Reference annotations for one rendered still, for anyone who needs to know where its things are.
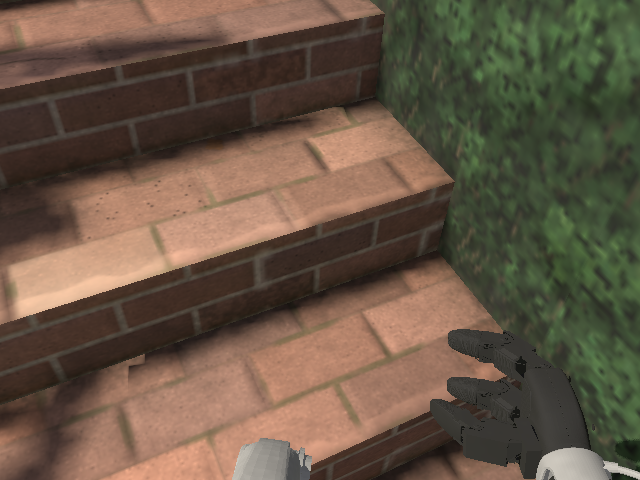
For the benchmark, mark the robot left thigh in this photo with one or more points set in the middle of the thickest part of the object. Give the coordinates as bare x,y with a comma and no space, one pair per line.
270,459

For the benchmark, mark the robot right forearm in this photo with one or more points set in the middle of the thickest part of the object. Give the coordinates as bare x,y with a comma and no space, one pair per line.
572,464

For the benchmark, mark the robot right hand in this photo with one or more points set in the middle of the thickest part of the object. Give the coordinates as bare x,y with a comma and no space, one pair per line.
545,416

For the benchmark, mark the left robot shin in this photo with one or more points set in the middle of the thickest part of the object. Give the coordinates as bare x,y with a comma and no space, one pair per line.
241,450

